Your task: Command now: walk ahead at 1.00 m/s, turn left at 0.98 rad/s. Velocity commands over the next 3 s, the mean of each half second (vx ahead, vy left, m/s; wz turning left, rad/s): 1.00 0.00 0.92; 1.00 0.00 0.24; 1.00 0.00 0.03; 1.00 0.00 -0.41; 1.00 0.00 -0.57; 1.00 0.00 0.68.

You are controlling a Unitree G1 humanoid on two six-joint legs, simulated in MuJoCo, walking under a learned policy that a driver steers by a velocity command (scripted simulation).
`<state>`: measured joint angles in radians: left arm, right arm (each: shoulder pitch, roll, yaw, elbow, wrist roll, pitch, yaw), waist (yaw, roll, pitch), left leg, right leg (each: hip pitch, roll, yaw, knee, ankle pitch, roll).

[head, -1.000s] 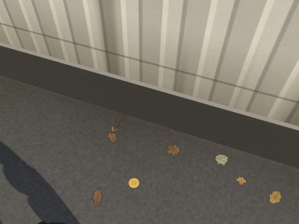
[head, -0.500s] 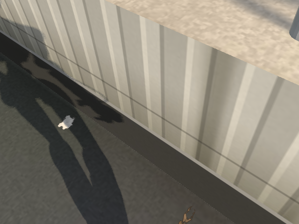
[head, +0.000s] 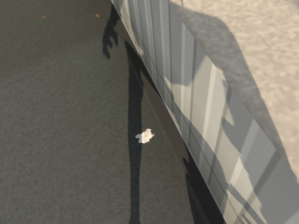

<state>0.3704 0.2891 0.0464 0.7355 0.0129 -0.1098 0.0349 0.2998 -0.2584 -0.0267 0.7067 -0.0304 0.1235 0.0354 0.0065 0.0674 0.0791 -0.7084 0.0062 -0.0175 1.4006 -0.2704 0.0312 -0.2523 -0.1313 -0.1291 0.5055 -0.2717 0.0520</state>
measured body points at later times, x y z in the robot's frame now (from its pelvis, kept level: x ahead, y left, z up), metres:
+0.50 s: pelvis +0.30 +0.21 -0.02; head +0.33 +0.24 +0.43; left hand +0.35 +0.50 -0.13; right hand +0.50 -0.01 -0.13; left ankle +0.27 +0.24 -0.74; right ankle +0.33 +0.01 -0.62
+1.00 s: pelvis +0.69 +0.46 +0.00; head +0.69 +0.46 +0.45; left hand +0.52 +0.69 -0.14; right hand +0.97 +0.34 -0.10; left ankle +0.61 +0.56 -0.64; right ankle +0.73 +0.39 -0.74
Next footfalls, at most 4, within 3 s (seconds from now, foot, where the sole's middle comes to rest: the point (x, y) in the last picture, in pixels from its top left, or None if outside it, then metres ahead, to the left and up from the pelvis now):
0.32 left None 0.31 0.26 -0.77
0.80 right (87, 153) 0.77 0.41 -0.77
1.24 left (17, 123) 0.97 0.84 -0.77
1.72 right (15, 66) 1.43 0.99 -0.77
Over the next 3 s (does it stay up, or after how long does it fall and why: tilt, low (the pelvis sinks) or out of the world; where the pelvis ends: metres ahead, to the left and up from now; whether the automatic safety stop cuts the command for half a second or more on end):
stays up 2.35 1.29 -0.04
